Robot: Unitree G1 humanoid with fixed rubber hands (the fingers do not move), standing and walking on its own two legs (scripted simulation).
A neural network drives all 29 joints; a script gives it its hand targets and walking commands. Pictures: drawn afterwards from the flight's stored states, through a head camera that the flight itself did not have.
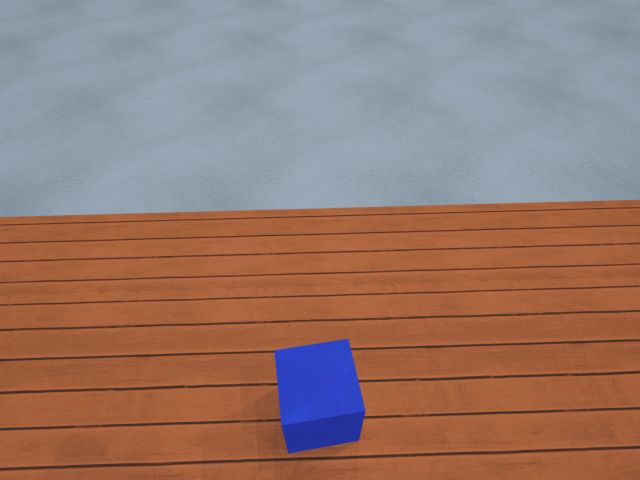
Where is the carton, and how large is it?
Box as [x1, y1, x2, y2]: [274, 339, 364, 452]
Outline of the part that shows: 348,339 274,350 281,425 288,452 358,440 364,414 364,407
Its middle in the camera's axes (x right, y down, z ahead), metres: +0.00 +0.46 +1.12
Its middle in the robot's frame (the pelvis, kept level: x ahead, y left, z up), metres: +0.48 +0.03 -0.66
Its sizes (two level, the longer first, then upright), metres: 0.210 0.200 0.250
